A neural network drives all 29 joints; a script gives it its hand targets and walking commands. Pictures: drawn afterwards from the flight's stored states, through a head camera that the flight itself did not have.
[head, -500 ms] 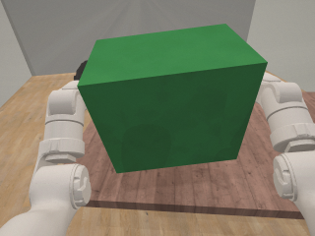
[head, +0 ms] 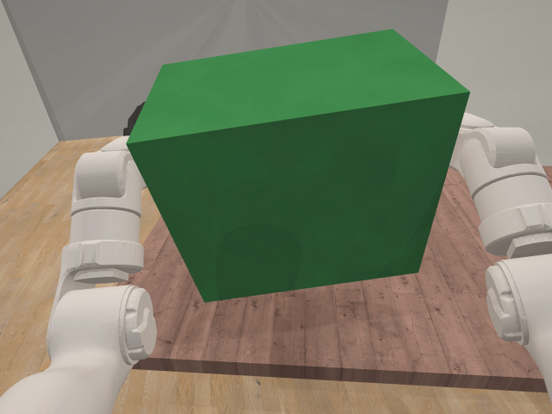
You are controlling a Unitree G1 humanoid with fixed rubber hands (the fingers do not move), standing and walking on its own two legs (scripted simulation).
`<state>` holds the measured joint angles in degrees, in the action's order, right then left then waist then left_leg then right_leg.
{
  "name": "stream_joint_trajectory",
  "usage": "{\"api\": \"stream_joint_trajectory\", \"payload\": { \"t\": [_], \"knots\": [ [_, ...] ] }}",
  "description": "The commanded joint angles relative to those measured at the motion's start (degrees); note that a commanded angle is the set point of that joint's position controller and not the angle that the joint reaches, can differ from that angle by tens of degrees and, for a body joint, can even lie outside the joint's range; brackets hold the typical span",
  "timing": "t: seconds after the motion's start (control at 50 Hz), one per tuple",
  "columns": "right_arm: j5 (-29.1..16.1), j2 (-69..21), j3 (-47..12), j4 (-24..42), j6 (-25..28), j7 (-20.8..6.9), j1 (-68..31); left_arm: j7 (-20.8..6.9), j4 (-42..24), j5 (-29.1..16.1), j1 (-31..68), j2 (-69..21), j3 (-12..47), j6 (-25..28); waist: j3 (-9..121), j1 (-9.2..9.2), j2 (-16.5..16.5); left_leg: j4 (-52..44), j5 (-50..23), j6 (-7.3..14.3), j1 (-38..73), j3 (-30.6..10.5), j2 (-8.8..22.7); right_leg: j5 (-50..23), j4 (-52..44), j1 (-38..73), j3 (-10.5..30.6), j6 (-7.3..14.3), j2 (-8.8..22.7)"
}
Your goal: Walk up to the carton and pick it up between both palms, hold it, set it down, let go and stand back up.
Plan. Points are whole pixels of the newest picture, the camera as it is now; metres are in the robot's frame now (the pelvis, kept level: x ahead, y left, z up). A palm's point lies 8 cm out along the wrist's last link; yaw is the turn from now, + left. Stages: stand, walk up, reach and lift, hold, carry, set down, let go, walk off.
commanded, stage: hold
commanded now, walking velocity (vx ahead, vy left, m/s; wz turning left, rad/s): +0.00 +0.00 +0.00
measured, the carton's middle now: (294, 171) +0.36 -0.02 +0.26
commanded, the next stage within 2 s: none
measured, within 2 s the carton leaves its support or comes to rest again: neither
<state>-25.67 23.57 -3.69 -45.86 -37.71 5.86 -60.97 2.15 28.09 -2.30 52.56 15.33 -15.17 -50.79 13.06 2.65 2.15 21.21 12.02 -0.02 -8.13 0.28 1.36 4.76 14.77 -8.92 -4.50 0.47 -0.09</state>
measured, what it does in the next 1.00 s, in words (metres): stands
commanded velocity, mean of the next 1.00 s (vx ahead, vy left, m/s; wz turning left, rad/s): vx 0.00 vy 0.00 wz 0.00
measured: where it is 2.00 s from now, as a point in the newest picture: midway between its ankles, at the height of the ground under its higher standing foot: outside the picture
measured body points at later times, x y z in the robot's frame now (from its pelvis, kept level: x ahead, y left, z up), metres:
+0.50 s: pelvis -0.01 +0.00 +0.00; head -0.09 +0.00 +0.44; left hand +0.38 +0.20 +0.30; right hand +0.38 -0.21 +0.31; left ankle -0.01 +0.12 -0.75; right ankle +0.04 -0.12 -0.75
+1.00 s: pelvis -0.01 -0.01 +0.00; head -0.09 -0.01 +0.44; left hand +0.38 +0.20 +0.30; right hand +0.38 -0.21 +0.31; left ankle -0.01 +0.12 -0.75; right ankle +0.04 -0.12 -0.75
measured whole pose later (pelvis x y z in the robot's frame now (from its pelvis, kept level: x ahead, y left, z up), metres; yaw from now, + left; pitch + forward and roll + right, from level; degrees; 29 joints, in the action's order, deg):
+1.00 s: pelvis -0.01 -0.01 +0.00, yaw +1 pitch +0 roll -1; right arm -22.4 20.7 -0.1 -42.0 -40.3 7.4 -60.9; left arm -0.5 29.4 -2.4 56.0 19.0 -15.1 -51.9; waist 12.3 3.3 0.8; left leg 21.4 11.0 -0.9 -10.7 -1.1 1.7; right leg 4.3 15.3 -11.2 -5.6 1.4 -0.4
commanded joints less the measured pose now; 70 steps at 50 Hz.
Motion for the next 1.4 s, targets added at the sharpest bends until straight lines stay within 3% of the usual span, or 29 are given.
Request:
{"api": "stream_joint_trajectory", "payload": {
  "t": [0.0, 0.06, 0.08, 0.1, 0.14, 0.24, 0.4, 0.78, 1.38],
  "knots": [
    [-10.47, -39.76, -8.53, 24.77, 1.36, -8.53, -53.86, -9.42, -17.74, -10.34, 51.84, -33.77, 19.87, 5.11, 21.72, 0.53, -1.5, -4.34, -9.98, -0.13, -6.92, -3.72, -2.85, -14.07, 2.38, 20.58, 7.57, -0.18, -2.44],
    [-10.77, -39.67, -8.56, 24.67, 1.08, -8.58, -54.08, -9.4, -18.27, -10.36, 52.23, -33.96, 20.15, 4.83, 21.95, 0.54, -0.96, -4.36, -9.84, -0.32, -6.98, -3.83, -2.72, -13.5, 2.5, 20.43, 7.56, -0.11, -2.58],
    [-8.02, -41.62, -7.75, 19.1, -0.83, -8.23, -51.12, -9.75, -15.85, -7.57, 51.74, -28.69, 16.07, 4.32, 13.36, -0.89, -4.86, -5.93, -7.79, 0.11, -9.9, -3.08, -2.06, -11.66, 2.46, 18.52, 6.69, 0.0, -3.81],
    [-8.4, -40.62, -7.76, 20.14, -0.73, -8.3, -51.65, -10.49, -16.59, -7.75, 52.21, -29.71, 16.49, 3.68, 16.03, -0.7, -2.32, -6.01, -6.74, -0.23, -10.12, -3.34, -2.15, -10.38, 2.09, 20.29, 7.39, 0.45, -3.02],
    [-8.75, -40.94, -7.31, 22.03, -0.77, -8.46, -53.37, -10.74, -18.25, -8.82, 54.18, -30.55, 18.25, 3.61, 19.21, -0.53, -0.67, -5.57, -7.91, -0.94, -10.2, -3.53, -2.2, -12.23, 2.87, 21.41, 7.4, 0.47, -3.23],
    [-8.63, -39.34, -6.86, 23.39, -0.75, -8.48, -53.75, -10.56, -18.41, -9.69, 53.83, -31.87, 19.28, 3.74, 21.53, 0.61, 1.21, -5.04, -9.21, -1.7, -9.56, -3.79, -2.23, -13.79, 3.09, 21.53, 7.39, 0.67, -3.32],
    [-7.67, -39.3, -6.49, 24.44, -0.39, -8.33, -53.34, -10.92, -18.75, -10.15, 53.49, -31.78, 19.58, 4.44, 22.51, 1.45, 0.98, -5.47, -7.81, -1.5, -10.32, -4.19, -2.28, -13.69, 3.18, 22.43, 7.15, 0.62, -2.99],
    [-7.72, -41.87, -7.66, 27.06, -0.72, -7.15, -54.39, -11.45, -17.13, -9.96, 53.19, -30.0, 18.94, 5.06, 23.09, 0.52, -0.92, -5.17, -6.84, -0.08, -11.31, -3.57, -3.1, -13.61, 3.41, 22.77, 6.96, -0.08, -2.34],
    [-7.74, -40.83, -7.16, 26.56, -0.55, -7.33, -53.97, -11.49, -17.58, -10.54, 53.59, -31.16, 19.39, 5.38, 22.88, 0.98, 0.6, -5.23, -8.08, -0.87, -10.66, -4.2, -2.63, -13.34, 3.37, 22.38, 6.85, 0.43, -2.68]
  ]
}}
